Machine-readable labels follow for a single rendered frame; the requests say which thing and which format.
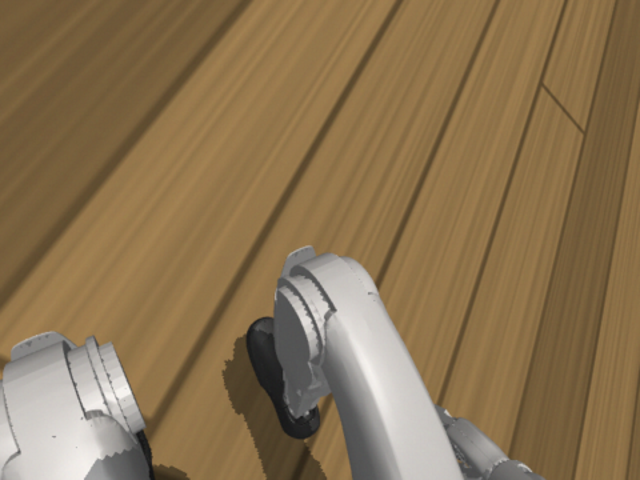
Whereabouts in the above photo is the right robot arm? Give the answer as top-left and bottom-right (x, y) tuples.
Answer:
(488, 460), (546, 480)

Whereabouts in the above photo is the left robot foot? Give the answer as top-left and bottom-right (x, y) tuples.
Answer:
(136, 430), (155, 480)

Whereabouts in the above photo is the right robot foot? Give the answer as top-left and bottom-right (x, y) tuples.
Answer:
(246, 317), (320, 439)

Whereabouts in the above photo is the right robot hand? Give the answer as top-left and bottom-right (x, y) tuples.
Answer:
(433, 403), (510, 480)

